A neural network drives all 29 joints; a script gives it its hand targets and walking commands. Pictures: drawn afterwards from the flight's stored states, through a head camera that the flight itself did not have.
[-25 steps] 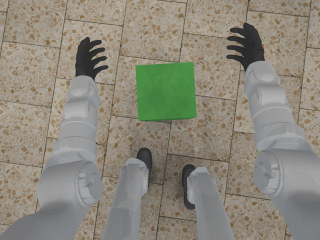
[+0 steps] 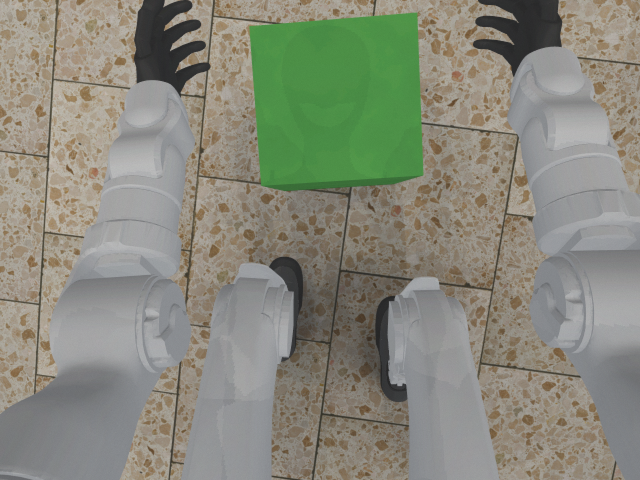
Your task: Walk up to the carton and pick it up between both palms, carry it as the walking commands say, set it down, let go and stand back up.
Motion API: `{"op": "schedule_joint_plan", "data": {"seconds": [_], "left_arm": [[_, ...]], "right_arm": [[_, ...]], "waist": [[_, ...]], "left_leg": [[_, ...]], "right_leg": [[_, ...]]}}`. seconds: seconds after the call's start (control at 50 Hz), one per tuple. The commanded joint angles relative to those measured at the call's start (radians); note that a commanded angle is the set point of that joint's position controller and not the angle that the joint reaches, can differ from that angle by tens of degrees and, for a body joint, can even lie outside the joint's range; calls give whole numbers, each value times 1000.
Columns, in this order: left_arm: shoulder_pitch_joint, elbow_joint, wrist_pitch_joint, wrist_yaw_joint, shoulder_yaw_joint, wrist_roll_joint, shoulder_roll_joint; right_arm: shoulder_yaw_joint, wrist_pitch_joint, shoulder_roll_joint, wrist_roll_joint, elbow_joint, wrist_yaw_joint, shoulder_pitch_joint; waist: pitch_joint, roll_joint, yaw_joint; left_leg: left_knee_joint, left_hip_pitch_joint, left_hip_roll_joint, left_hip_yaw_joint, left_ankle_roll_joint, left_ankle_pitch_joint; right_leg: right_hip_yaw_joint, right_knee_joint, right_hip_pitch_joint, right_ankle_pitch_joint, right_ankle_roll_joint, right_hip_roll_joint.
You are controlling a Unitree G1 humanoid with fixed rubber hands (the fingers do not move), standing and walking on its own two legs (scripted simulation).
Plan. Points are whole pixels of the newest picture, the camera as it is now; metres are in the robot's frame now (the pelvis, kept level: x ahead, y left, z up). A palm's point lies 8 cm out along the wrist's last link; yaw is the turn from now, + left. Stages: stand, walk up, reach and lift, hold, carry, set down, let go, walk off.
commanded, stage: reach and lift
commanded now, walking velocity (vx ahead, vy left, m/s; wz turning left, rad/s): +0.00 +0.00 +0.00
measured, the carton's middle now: (336, 121) +0.52 +0.03 -0.35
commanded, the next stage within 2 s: none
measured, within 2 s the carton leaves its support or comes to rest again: neither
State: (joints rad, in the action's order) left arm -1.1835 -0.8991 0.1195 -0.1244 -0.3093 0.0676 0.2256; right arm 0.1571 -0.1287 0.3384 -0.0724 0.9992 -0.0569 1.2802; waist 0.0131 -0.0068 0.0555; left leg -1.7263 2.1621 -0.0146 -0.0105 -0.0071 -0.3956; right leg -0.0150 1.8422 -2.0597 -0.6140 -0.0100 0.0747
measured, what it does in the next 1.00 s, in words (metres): lowers itself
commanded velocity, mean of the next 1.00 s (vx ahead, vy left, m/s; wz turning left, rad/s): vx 0.00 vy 0.00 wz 0.00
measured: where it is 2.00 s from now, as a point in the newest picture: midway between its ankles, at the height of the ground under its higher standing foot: (337, 345)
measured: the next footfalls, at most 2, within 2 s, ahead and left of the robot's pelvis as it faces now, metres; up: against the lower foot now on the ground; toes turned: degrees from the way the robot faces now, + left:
none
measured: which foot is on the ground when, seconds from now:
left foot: down 0.00-1.00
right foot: down 0.00-1.00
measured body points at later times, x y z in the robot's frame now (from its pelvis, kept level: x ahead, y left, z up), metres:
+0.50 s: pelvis -0.01 +0.00 -0.09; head +0.36 +0.00 +0.15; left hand +0.52 +0.21 -0.28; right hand +0.56 -0.15 -0.28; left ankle +0.13 +0.12 -0.44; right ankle +0.07 -0.11 -0.44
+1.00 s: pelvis -0.02 +0.00 -0.10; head +0.35 -0.01 +0.14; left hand +0.52 +0.20 -0.28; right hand +0.56 -0.14 -0.28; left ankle +0.13 +0.12 -0.44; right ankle +0.07 -0.11 -0.44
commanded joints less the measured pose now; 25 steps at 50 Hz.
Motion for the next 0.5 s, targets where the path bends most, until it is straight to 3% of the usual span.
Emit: {"op": "schedule_joint_plan", "data": {"seconds": [0.0, 0.48], "left_arm": [[-232, 67, -27, -8, 1, 2, 103], [-439, -109, -114, -14, 99, 140, 208]], "right_arm": [[3, 26, 116, -6, -67, 1, 271], [-146, 79, 160, -106, 18, -36, 472]], "waist": [[-1045, -23, 11], [-940, -42, 33]], "left_leg": [[-2, -852, -30, 34, -40, 263], [-309, -694, 5, 36, -29, 295]], "right_leg": [[42, -174, 242, 199, -17, 0], [0, 100, 225, 230, -16, -32]]}}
